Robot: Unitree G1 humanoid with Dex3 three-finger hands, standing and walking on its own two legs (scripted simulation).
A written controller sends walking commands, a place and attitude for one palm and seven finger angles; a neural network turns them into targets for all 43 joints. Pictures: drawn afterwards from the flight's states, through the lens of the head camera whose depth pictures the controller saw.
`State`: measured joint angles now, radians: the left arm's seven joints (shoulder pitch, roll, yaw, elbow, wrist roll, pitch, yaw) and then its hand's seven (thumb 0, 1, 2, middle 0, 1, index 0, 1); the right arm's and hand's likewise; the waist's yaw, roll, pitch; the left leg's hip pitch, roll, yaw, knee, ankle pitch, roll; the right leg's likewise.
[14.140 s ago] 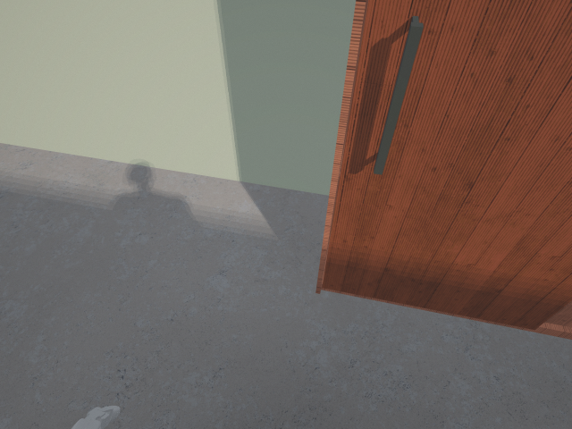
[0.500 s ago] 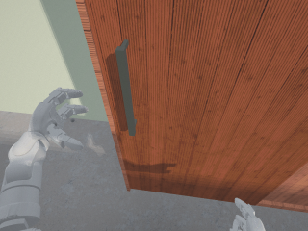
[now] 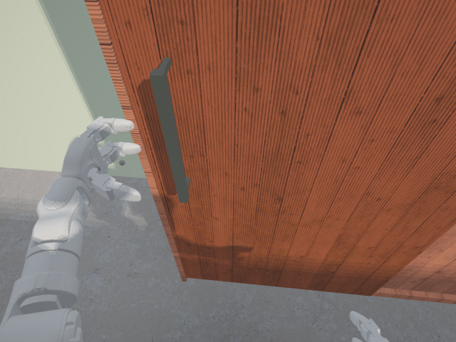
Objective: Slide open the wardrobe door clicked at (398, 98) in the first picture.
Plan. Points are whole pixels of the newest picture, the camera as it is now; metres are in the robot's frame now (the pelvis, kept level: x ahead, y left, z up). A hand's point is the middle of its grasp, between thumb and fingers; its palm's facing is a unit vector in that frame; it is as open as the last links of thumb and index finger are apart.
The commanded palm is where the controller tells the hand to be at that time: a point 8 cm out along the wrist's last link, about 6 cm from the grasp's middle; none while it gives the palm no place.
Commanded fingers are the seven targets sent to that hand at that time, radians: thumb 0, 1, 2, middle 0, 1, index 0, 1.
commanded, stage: move the hooked fingers beside the handle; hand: left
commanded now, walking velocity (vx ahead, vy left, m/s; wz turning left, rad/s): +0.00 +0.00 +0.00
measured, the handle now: (176, 142) +0.46 +0.12 +0.11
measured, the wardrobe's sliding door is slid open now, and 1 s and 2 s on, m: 0.00 0.00 0.00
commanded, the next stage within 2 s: feel for the door with the fingertips in 1.12 s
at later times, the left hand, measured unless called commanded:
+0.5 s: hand (134, 149) +0.41 +0.19 +0.14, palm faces -0.03 -1.00 +0.01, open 14.0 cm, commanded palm +0.38 +0.24 +0.13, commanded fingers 0.00 -0.50 0.30 -0.30 -1.20 -0.30 -1.20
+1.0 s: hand (135, 154) +0.40 +0.19 +0.13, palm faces -0.05 -1.00 +0.01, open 14.0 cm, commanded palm +0.37 +0.24 +0.13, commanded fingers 0.00 -0.50 0.30 -0.30 -1.20 -0.30 -1.20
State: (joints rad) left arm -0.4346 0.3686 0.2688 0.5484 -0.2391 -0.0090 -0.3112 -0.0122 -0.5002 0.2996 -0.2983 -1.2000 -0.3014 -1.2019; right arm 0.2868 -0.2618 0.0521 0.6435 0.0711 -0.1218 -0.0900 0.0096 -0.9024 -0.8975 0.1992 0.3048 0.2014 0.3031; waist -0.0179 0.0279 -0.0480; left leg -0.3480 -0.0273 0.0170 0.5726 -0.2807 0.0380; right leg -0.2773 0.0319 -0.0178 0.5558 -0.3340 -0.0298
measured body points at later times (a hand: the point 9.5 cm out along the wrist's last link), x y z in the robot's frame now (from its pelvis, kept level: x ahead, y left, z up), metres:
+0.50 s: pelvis +0.00 -0.01 +0.00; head +0.02 -0.02 +0.45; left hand +0.40 +0.24 +0.14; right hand +0.09 -0.28 -0.11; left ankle +0.01 +0.09 -0.73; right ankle -0.03 -0.10 -0.73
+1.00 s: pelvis -0.01 +0.00 +0.00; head +0.01 +0.00 +0.44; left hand +0.40 +0.24 +0.13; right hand +0.10 -0.25 -0.11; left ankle +0.01 +0.09 -0.73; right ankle -0.03 -0.10 -0.73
